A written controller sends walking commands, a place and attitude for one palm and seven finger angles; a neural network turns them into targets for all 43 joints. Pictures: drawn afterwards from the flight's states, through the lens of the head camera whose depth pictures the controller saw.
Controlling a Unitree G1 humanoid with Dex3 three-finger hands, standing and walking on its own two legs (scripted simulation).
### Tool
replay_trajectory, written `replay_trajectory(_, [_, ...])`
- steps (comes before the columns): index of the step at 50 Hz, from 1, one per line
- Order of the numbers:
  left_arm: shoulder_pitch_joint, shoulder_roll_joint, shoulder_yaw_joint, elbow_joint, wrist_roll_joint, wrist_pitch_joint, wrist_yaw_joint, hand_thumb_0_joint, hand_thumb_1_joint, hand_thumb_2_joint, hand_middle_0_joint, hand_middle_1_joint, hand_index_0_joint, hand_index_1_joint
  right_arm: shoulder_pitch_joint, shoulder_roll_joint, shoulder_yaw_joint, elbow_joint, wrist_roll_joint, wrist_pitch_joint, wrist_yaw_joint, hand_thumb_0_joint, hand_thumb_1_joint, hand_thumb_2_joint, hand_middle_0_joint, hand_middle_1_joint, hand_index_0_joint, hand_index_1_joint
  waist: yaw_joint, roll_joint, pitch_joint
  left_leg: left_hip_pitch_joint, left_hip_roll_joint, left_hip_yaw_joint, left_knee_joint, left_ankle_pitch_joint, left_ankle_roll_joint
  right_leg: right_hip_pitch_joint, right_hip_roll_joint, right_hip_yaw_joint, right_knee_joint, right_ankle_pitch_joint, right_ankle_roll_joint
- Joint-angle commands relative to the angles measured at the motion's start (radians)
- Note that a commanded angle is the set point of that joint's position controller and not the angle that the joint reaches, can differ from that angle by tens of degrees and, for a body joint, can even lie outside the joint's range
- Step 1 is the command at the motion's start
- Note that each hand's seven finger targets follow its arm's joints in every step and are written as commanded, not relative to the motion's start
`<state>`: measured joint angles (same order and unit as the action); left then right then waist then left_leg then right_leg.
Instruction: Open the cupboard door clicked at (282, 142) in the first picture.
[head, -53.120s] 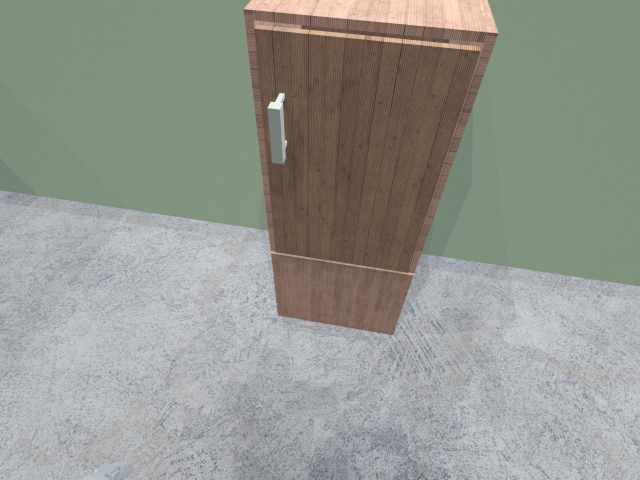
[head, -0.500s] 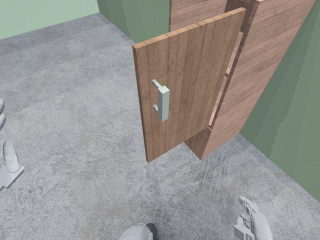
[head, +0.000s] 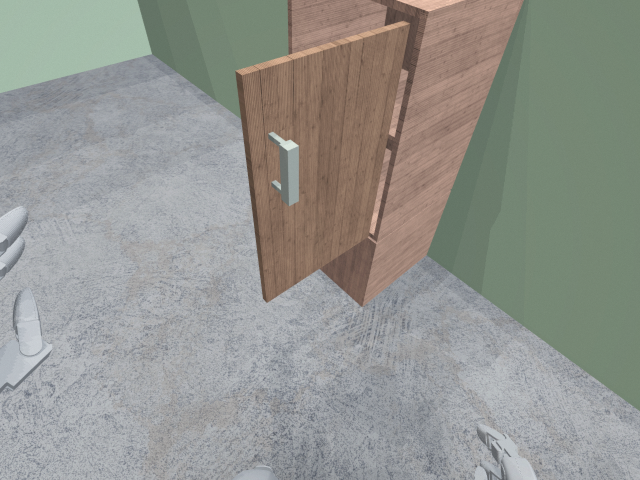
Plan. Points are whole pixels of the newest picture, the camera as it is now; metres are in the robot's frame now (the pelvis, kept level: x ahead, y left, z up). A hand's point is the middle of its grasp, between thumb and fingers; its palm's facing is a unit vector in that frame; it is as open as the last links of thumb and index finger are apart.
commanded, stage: stop stepping back and stand still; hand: left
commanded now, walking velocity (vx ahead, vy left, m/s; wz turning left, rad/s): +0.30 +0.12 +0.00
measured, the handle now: (282, 168) +0.60 +0.11 +0.05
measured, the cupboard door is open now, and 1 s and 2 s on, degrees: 89 89 89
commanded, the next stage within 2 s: let the arm hang, fingers relaxed in 0.64 s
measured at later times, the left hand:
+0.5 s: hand out of the picture +0.16 +0.28 +0.17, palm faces +0.39 -0.77 -0.50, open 7.4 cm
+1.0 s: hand out of the picture +0.03 +0.22 -0.15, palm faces -0.02 -0.98 -0.22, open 7.4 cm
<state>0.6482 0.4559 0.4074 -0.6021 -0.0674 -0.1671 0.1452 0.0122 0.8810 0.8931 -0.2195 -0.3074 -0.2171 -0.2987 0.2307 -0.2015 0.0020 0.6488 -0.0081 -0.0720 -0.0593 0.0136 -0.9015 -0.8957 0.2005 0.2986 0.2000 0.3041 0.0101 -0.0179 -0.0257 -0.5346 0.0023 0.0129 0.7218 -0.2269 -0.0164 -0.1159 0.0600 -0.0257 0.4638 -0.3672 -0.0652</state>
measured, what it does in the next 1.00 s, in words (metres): steps on the spot: left foot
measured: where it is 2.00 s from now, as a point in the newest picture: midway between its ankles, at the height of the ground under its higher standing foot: outside the picture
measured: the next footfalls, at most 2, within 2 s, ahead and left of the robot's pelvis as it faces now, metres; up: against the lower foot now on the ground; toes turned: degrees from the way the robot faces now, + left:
left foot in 0.10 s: +0.06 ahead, +0.12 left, +0.00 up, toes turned +2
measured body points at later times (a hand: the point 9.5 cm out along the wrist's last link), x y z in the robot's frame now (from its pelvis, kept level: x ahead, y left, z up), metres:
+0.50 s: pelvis -0.04 +0.02 +0.00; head -0.03 +0.03 +0.45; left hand +0.13 +0.32 +0.20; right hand +0.11 -0.21 -0.08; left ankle +0.02 +0.12 -0.73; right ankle -0.08 -0.08 -0.73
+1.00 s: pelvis -0.06 +0.03 +0.00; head -0.04 +0.03 +0.45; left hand +0.03 +0.27 -0.13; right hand +0.05 -0.24 -0.13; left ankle +0.02 +0.12 -0.73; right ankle -0.08 -0.08 -0.73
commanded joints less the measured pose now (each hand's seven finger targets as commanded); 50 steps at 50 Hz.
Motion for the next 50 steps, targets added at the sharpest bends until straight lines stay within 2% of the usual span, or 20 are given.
replay_trajectory(1, [-0.171, 0.15, 0.131, -0.043, 0.012, -0.053, 0.041, 0.0, 0.9, 0.9, -0.2, -0.3, -0.2, -0.3, -0.115, -0.12, -0.036, -0.146, 0.013, -0.07, -0.027, 0.0, -0.9, -0.9, 0.2, 0.3, 0.2, 0.3, -0.024, -0.016, 0.021, 0.138, 0.038, -0.004, -0.055, -0.052, 0.022, -0.105, -0.283, 0.213, -0.149, 0.267, -0.06])
replay_trajectory(3, [-0.221, 0.125, 0.096, 0.04, 0.022, -0.056, 0.039, 0.0, 0.9, 0.9, -0.2, -0.3, -0.2, -0.3, -0.087, -0.127, -0.034, -0.119, 0.014, -0.085, -0.037, 0.0, -0.9, -0.9, 0.2, 0.3, 0.2, 0.3, -0.028, -0.005, 0.042, 0.266, 0.014, 0.033, -0.211, -0.024, 0.05, -0.136, -0.224, 0.153, -0.086, 0.253, -0.014])
replay_trajectory(7, [-0.26, 0.103, 0.056, 0.106, 0.032, -0.059, 0.025, 0.0, 0.9, 0.9, -0.2, -0.3, -0.2, -0.3, -0.082, -0.163, -0.049, -0.138, 0.026, -0.084, -0.041, 0.0, -0.9, -0.9, 0.2, 0.3, 0.2, 0.3, -0.018, 0.017, 0.067, 0.337, 0.107, -0.092, -0.241, 0.075, 0.108, -0.197, -0.122, 0.125, -0.01, 0.294, 0.092])
replay_trajectory(9, [-0.236, 0.156, 0.099, 0.029, 0.038, -0.077, 0.022, 0.0, 0.9, 0.9, -0.2, -0.3, -0.2, -0.3, -0.083, -0.142, -0.033, -0.133, 0.013, -0.083, -0.037, 0.0, -0.9, -0.9, 0.2, 0.3, 0.2, 0.3, -0.019, 0.058, 0.047, 0.261, 0.092, -0.097, -0.263, 0.097, 0.099, -0.133, -0.117, 0.095, -0.026, 0.261, 0.069])
replay_trajectory(12, [-0.221, 0.146, 0.098, -0.063, 0.034, -0.097, 0.018, 0.0, 0.9, 0.9, -0.2, -0.3, -0.2, -0.3, -0.102, -0.134, -0.038, -0.157, 0.014, -0.094, -0.021, 0.0, -0.9, -0.9, 0.2, 0.3, 0.2, 0.3, -0.021, -0.027, 0.039, 0.247, 0.063, -0.06, -0.241, 0.042, 0.068, -0.108, -0.141, 0.135, -0.097, 0.173, 0.035])
replay_trajectory(15, [-0.144, 0.172, 0.145, -0.118, 0.028, -0.111, 0.024, 0.0, 0.9, 0.9, -0.2, -0.3, -0.2, -0.3, -0.098, -0.123, -0.035, -0.168, 0.008, -0.1, -0.016, 0.0, -0.9, -0.9, 0.2, 0.3, 0.2, 0.3, -0.019, 0.065, 0.02, 0.283, 0.055, -0.057, -0.263, 0.042, 0.051, -0.119, -0.15, 0.136, -0.12, 0.14, 0.019])
replay_trajectory(17, [-0.111, 0.169, 0.159, -0.136, 0.025, -0.119, 0.027, 0.0, 0.9, 0.9, -0.2, -0.3, -0.2, -0.3, -0.095, -0.124, -0.035, -0.175, 0.007, -0.103, -0.015, 0.0, -0.9, -0.9, 0.2, 0.3, 0.2, 0.3, -0.016, 0.164, -0.007, 0.314, 0.076, -0.083, -0.308, 0.084, 0.049, -0.112, -0.107, 0.1, -0.085, 0.159, 0.033])
replay_trajectory(19, [-0.082, 0.177, 0.179, -0.112, 0.021, -0.119, 0.029, 0.0, 0.9, 0.9, -0.2, -0.3, -0.2, -0.3, -0.091, -0.125, -0.033, -0.177, 0.003, -0.106, -0.019, 0.0, -0.9, -0.9, 0.2, 0.3, 0.2, 0.3, -0.011, 0.204, -0.026, 0.311, 0.099, -0.113, -0.357, 0.07, 0.05, -0.085, -0.074, 0.059, -0.063, 0.15, 0.049])
replay_trajectory(25, [-0.09, 0.103, 0.113, -0.005, 0.013, -0.094, 0.022, 0.0, 0.9, 0.9, -0.2, -0.3, -0.2, -0.3, -0.081, -0.125, -0.034, -0.164, 0.01, -0.109, -0.026, 0.0, -0.9, -0.9, 0.2, 0.3, 0.2, 0.3, -0.023, 0.096, -0.045, 0.342, 0.105, -0.099, -0.381, 0.002, 0.041, -0.086, -0.063, 0.058, -0.108, 0.151, 0.061])
replay_trajectory(30, [-0.143, 0.095, 0.073, -0.001, 0.023, -0.071, 0.018, 0.0, 0.9, 0.9, -0.2, -0.3, -0.2, -0.3, -0.101, -0.129, -0.035, -0.16, 0.01, -0.108, -0.029, 0.0, -0.9, -0.9, 0.2, 0.3, 0.2, 0.3, -0.023, 0.026, -0.037, 0.364, 0.087, -0.08, -0.368, -0.006, 0.035, -0.112, -0.078, 0.077, -0.165, 0.133, 0.06])
replay_trajectory(34, [-0.217, 0.146, 0.099, -0.079, 0.034, -0.07, 0.025, 0.0, 0.9, 0.9, -0.2, -0.3, -0.2, -0.3, -0.119, -0.131, -0.033, -0.163, 0.003, -0.109, -0.036, 0.0, -0.9, -0.9, 0.2, 0.3, 0.2, 0.3, -0.017, 0.084, -0.041, 0.375, 0.076, -0.069, -0.368, 0.011, 0.033, -0.113, -0.083, 0.077, -0.175, 0.14, 0.06])
replay_trajectory(36, [-0.204, 0.129, 0.092, -0.078, 0.034, -0.069, 0.027, 0.0, 0.9, 0.9, -0.2, -0.3, -0.2, -0.3, -0.115, -0.121, -0.028, -0.17, 0.003, -0.106, -0.035, 0.0, -0.9, -0.9, 0.2, 0.3, 0.2, 0.3, -0.014, 0.101, -0.034, 0.369, 0.075, -0.073, -0.375, 0.02, 0.033, -0.1, -0.08, 0.07, -0.17, 0.139, 0.058])
replay_trajectory(37, [-0.22, -0.068, -0.295, 0.76, 0.111, 0.08, -0.112, 0.0, 0.9, 0.9, -0.2, -0.3, -0.2, -0.3, -0.141, -0.309, -0.078, 0.098, 0.004, -0.123, 0.061, 0.0, -0.9, -0.9, 0.2, 0.3, 0.2, 0.3, -0.048, 0.105, 0.047, 0.225, 0.12, -0.129, -0.205, 0.255, 0.062, -0.192, -0.145, 0.012, 0.005, 0.259, 0.03])
replay_trajectory(38, [-0.213, -0.07, -0.279, 0.791, 0.095, 0.15, -0.131, 0.0, 0.9, 0.9, -0.2, -0.3, -0.2, -0.3, -0.064, -0.25, -0.076, 0.097, 0.015, -0.046, 0.062, 0.0, -0.9, -0.9, 0.2, 0.3, 0.2, 0.3, -0.03, 0.114, -0.015, 0.292, 0.118, -0.094, -0.217, 0.273, 0.055, -0.194, -0.14, 0.056, -0.005, 0.193, 0.028])
replay_trajectory(39, [-0.22, -0.084, -0.29, 0.783, 0.096, 0.168, -0.135, 0.0, 0.9, 0.9, -0.2, -0.3, -0.2, -0.3, -0.046, -0.235, -0.073, 0.078, 0.012, -0.029, 0.058, 0.0, -0.9, -0.9, 0.2, 0.3, 0.2, 0.3, -0.031, 0.122, -0.007, 0.307, 0.126, -0.095, -0.217, 0.28, 0.057, -0.218, -0.124, 0.04, 0.006, 0.131, 0.033])
replay_trajectory(40, [-0.223, -0.094, -0.297, 0.817, 0.094, 0.168, -0.139, 0.0, 0.9, 0.9, -0.2, -0.3, -0.2, -0.3, -0.049, -0.235, -0.065, 0.083, 0.002, -0.018, 0.057, 0.0, -0.9, -0.9, 0.2, 0.3, 0.2, 0.3, -0.025, 0.111, -0.037, 0.243, 0.154, -0.15, -0.251, 0.178, 0.086, -0.193, -0.112, 0.027, 0.053, 0.053, 0.03])
replay_trajectory(42, [-0.263, -0.074, -0.308, 0.921, 0.102, 0.166, -0.145, 0.0, 0.9, 0.9, -0.2, -0.3, -0.2, -0.3, -0.088, -0.244, -0.051, 0.081, -0.01, 0.005, 0.054, 0.0, -0.9, -0.9, 0.2, 0.3, 0.2, 0.3, -0.008, 0.018, -0.013, 0.161, 0.153, -0.205, -0.32, 0.076, 0.109, -0.122, -0.087, 0.026, 0.083, 0.042, 0.026])
replay_trajectory(45, [-0.329, -0.049, -0.32, 1.093, 0.102, 0.161, -0.144, 0.0, 0.9, 0.9, -0.2, -0.3, -0.2, -0.3, -0.106, -0.231, -0.046, 0.116, -0.016, 0.029, 0.054, 0.0, -0.9, -0.9, 0.2, 0.3, 0.2, 0.3, -0.006, -0.14, -0.021, 0.2, 0.108, -0.173, -0.29, 0.069, 0.088, -0.119, -0.133, 0.08, -0.011, 0.063, 0.002])
replay_trajectory(47, [-0.365, -0.058, -0.341, 1.203, 0.095, 0.164, -0.137, 0.0, 0.9, 0.9, -0.2, -0.3, -0.2, -0.3, -0.089, -0.197, -0.037, 0.154, -0.017, 0.047, 0.054, 0.0, -0.9, -0.9, 0.2, 0.3, 0.2, 0.3, -0.021, -0.11, -0.022, 0.27, 0.074, -0.13, -0.249, 0.09, 0.069, -0.157, -0.171, 0.119, -0.065, 0.062, -0.016])
replay_trajectory(50, [-0.381, -0.082, -0.364, 1.341, 0.086, 0.169, -0.129, 0.0, 0.9, 0.9, -0.2, -0.3, -0.2, -0.3, -0.06, -0.159, -0.026, 0.212, -0.019, 0.068, 0.051, 0.0, -0.9, -0.9, 0.2, 0.3, 0.2, 0.3, -0.032, 0.088, -0.003, 0.321, 0.074, -0.13, -0.278, 0.093, 0.057, -0.172, -0.163, 0.113, -0.078, 0.038, -0.013])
